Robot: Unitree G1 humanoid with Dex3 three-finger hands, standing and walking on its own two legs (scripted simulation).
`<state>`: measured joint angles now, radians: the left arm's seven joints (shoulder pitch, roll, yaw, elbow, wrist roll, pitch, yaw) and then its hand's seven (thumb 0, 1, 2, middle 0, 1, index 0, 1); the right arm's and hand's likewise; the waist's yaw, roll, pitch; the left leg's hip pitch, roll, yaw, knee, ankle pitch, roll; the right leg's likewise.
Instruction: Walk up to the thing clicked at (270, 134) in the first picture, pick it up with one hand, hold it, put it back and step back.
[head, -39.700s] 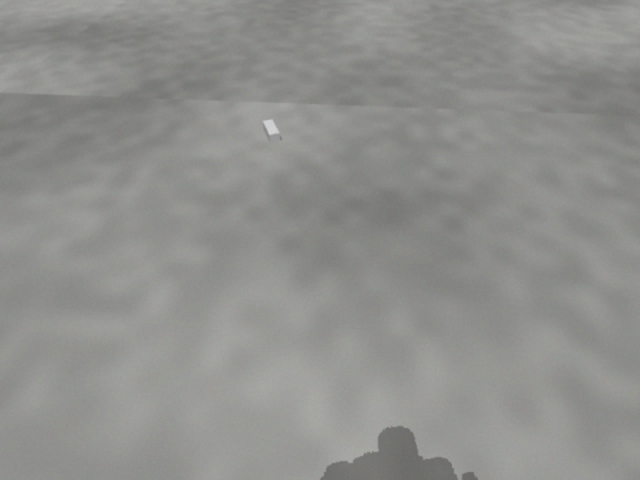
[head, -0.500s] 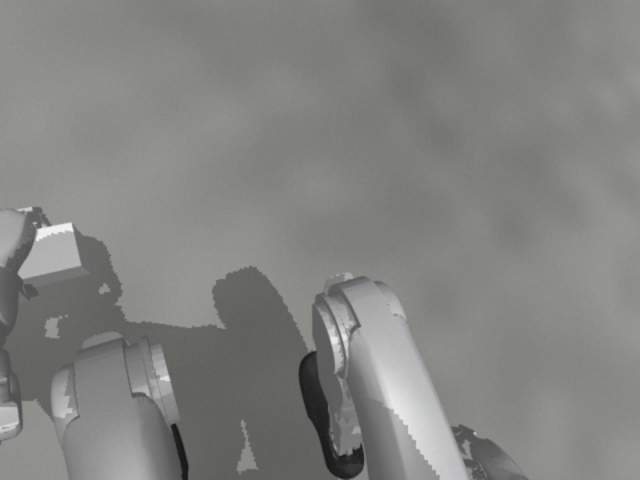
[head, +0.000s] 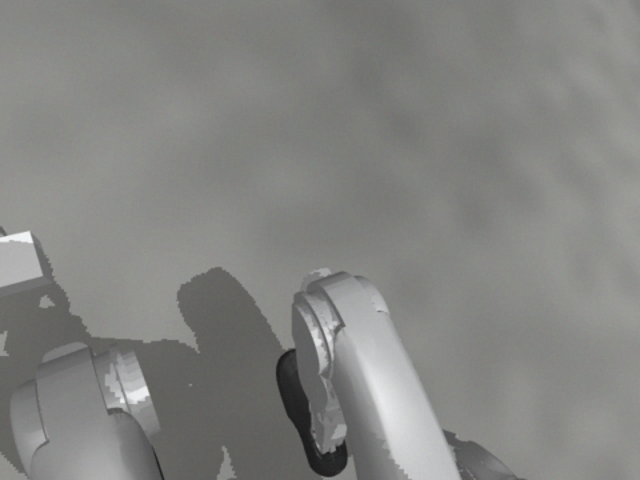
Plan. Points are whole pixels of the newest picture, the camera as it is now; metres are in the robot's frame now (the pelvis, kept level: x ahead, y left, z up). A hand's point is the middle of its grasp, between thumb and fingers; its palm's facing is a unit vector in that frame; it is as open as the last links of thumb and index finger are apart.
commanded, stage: rest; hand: left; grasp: from above
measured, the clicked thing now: out of the picture +0.42 +0.30 -0.25
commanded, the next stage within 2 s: open in 0.66 s
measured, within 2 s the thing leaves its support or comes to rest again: neither
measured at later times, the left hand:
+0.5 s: hand out of the picture +0.41 +0.29 -0.24, palm faces -0.46 -0.12 -0.88, open 9.2 cm
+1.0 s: hand out of the picture +0.41 +0.29 -0.24, palm faces -0.46 -0.11 -0.88, open 10.2 cm
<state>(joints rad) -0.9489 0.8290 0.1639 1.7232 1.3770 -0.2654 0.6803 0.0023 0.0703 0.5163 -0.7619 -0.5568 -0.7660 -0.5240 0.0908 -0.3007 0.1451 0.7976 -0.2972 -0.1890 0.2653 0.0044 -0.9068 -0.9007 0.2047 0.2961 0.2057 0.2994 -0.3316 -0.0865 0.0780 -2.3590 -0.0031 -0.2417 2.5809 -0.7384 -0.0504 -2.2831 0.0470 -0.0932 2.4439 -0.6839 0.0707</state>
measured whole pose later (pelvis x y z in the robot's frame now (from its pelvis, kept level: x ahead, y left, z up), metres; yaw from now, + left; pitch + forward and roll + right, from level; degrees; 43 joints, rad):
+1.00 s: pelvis -0.01 +0.01 +0.00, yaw -2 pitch +26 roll -13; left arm -0.97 0.87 0.10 1.80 1.34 -0.25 0.74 0.00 0.03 0.57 -0.66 -0.66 -0.60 -0.59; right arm 0.04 -0.34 0.22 0.77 -0.31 -0.29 0.33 0.00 -0.91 -0.90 0.20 0.30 0.20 0.30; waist -0.35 -0.12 0.13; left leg -2.34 0.00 -0.27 2.59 -0.73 -0.03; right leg -2.24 0.06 -0.12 2.41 -0.66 0.08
